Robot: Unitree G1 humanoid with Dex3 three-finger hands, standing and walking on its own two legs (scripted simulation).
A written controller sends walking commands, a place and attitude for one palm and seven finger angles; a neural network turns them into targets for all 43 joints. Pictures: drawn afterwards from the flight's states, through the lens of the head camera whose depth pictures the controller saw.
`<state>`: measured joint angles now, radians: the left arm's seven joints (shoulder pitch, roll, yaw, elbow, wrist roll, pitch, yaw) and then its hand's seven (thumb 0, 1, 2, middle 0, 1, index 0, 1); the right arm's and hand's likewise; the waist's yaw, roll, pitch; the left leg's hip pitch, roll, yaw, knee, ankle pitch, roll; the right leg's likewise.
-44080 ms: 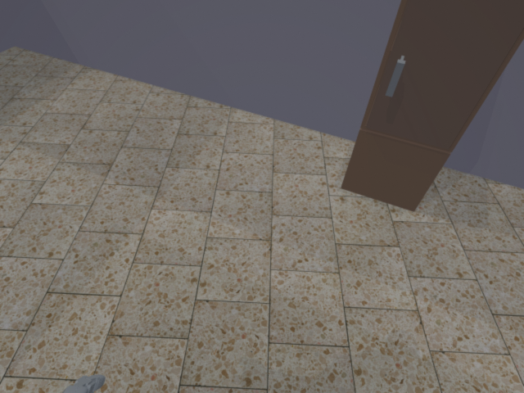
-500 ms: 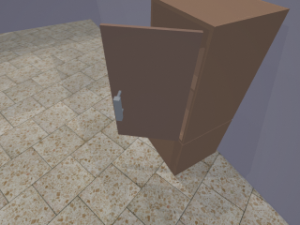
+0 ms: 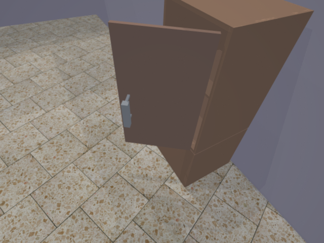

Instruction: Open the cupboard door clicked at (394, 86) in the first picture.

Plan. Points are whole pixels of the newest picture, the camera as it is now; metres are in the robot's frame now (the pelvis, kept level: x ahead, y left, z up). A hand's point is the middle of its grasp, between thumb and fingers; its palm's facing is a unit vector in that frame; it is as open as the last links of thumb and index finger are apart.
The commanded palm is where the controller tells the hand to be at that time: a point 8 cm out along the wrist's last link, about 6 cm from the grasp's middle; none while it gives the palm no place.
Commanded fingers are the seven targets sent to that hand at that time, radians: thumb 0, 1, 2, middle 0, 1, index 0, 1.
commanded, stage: look again from close up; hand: left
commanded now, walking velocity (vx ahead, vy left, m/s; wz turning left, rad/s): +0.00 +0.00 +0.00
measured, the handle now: (127, 110) +0.62 +0.17 -0.09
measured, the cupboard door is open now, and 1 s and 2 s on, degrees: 53 53 53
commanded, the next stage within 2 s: raise the hand with hooked fingers in 0.46 s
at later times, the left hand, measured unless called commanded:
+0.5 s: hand out of the picture -0.02 +0.14 -0.18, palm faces +0.03 -0.99 -0.12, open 7.4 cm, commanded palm none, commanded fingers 0.00 0.90 0.90 -0.20 -0.30 -0.20 -0.30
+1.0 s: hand (105, 223) +0.19 +0.16 -0.08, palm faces -0.07 -1.00 +0.01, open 8.6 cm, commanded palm +0.15 +0.23 -0.08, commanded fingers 0.00 0.36 0.67 -0.24 -0.64 -0.24 -0.64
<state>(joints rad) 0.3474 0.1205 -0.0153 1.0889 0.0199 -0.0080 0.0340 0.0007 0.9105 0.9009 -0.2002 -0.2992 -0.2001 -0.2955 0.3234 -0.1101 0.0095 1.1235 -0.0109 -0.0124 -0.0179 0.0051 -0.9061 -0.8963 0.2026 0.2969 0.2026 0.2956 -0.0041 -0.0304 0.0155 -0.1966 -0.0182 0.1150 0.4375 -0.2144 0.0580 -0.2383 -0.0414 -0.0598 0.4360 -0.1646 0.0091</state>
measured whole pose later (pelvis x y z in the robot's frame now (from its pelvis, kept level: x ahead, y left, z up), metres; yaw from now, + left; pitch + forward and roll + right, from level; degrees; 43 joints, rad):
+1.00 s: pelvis +0.01 -0.03 -0.10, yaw +4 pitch +14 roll +0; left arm 0.41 0.21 0.14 0.15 -0.24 -0.54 -0.42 0.01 0.60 0.77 -0.23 -0.50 -0.23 -0.50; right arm 0.13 -0.28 -0.09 0.46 0.02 -0.24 0.02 0.01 -0.91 -0.90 0.20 0.30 0.20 0.30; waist -0.01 -0.07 -0.16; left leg -0.89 0.01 0.05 1.21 -0.56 0.03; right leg -0.92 -0.01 -0.06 1.21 -0.54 -0.04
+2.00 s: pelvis -0.01 +0.00 -0.12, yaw +4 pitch +20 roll -4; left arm 0.12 0.42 0.38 0.27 -0.38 -0.38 -0.61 -0.01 -0.47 0.31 -0.30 -1.18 -0.30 -1.18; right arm 0.21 -0.28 0.04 0.49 0.04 -0.23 -0.03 0.01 -0.90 -0.90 0.21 0.30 0.21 0.30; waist -0.01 0.01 -0.15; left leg -1.09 0.00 0.00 1.31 -0.56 0.06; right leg -1.06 -0.02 -0.11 1.23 -0.51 -0.01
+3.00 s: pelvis +0.00 +0.00 -0.13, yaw +4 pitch +22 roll -5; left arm -0.14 0.47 0.41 0.45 -0.37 -0.34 -0.66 -0.02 -0.50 0.30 -0.30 -1.20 -0.30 -1.20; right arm 0.22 -0.30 0.04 0.52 0.05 -0.19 -0.05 0.01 -0.90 -0.90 0.21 0.30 0.21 0.30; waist -0.02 0.01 -0.15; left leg -1.15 0.01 -0.01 1.35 -0.58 0.06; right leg -1.12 -0.01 -0.11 1.26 -0.52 -0.01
